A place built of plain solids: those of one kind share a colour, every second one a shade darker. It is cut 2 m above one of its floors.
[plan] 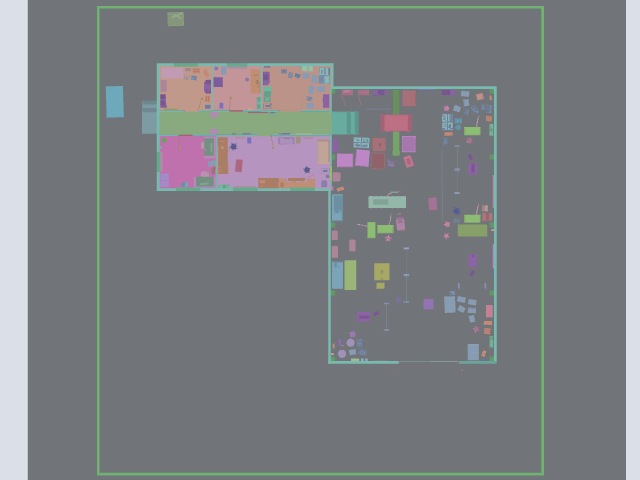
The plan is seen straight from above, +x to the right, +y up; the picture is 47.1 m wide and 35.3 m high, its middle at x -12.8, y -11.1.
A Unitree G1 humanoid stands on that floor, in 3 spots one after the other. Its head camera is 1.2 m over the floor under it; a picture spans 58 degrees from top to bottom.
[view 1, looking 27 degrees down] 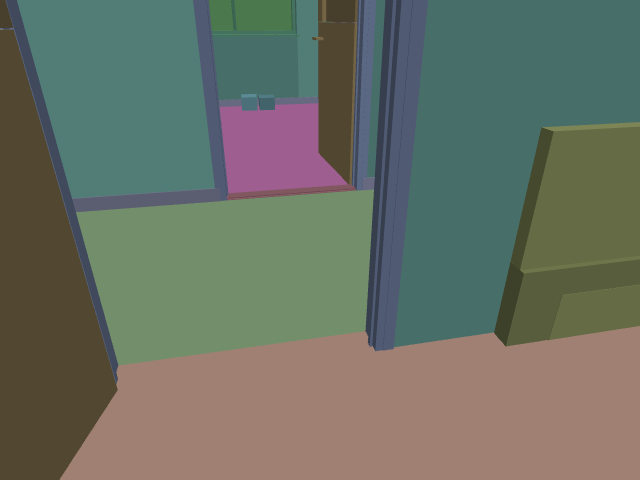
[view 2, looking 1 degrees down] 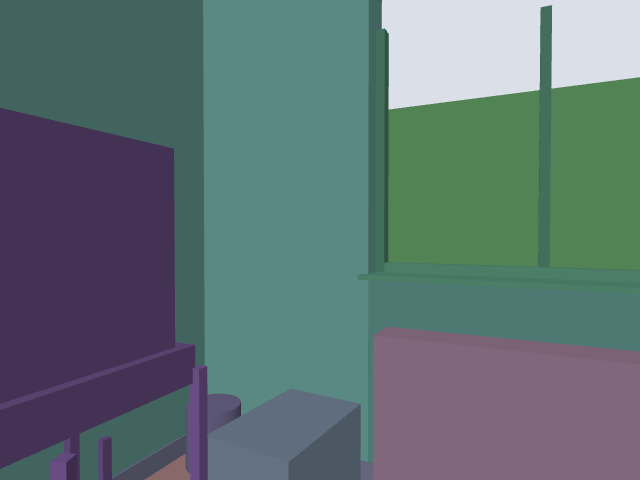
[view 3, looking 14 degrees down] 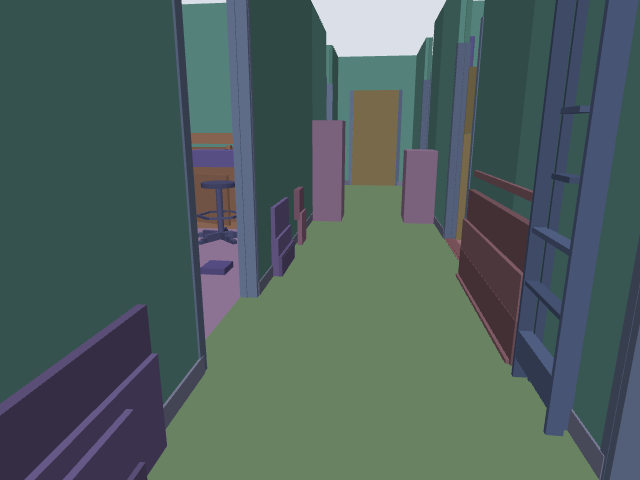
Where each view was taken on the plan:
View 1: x -22.25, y -0.25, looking -102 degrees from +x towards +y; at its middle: raised_floor_corridor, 2.64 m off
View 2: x -18.95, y -0.25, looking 116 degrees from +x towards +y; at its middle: wall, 2.17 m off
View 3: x -14.45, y -2.50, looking -173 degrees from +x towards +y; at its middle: raised_floor_corridor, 4.96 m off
